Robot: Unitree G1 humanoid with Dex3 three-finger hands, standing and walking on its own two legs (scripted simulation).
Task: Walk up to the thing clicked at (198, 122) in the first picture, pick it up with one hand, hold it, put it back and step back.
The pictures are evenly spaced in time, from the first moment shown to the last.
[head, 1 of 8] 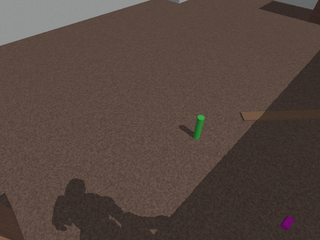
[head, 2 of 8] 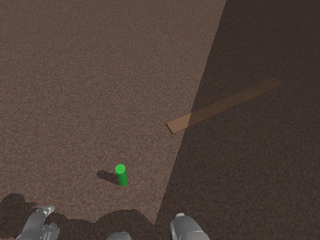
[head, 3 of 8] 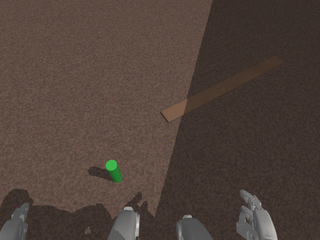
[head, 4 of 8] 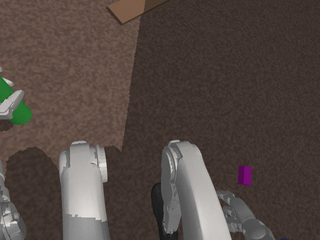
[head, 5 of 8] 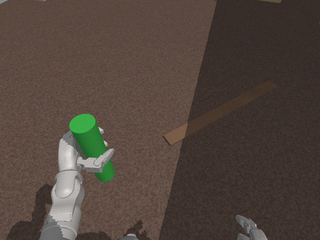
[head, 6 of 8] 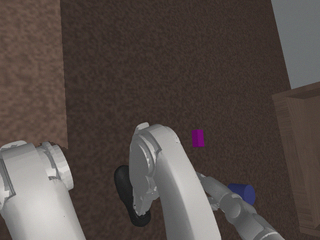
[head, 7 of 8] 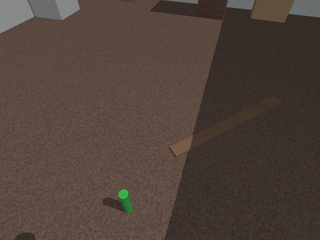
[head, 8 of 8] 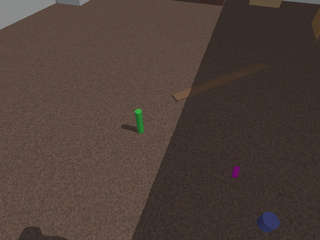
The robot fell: no
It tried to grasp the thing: yes
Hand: left
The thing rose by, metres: 0.66
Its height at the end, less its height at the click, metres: +0.00
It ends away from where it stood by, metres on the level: 0.01
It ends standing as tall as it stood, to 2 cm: yes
